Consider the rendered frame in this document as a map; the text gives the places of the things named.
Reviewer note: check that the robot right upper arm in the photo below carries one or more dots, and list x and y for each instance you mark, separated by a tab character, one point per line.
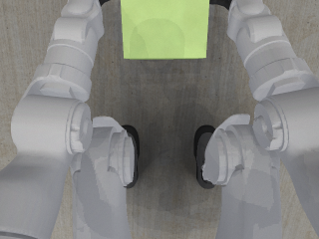
288	123

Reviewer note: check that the right robot hand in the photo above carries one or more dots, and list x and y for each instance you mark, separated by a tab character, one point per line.
224	3

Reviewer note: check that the carton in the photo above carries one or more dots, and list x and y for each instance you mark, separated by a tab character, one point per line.
164	29

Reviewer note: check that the robot right forearm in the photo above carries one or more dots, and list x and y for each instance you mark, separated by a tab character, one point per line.
265	51

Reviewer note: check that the robot left forearm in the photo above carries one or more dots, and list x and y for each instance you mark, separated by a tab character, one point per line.
71	54

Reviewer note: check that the robot left upper arm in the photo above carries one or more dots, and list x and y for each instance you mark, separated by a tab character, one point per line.
48	131

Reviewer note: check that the robot right shin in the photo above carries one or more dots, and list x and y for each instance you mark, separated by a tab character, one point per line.
232	120

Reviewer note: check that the robot left foot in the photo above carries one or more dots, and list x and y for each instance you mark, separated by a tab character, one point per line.
132	132

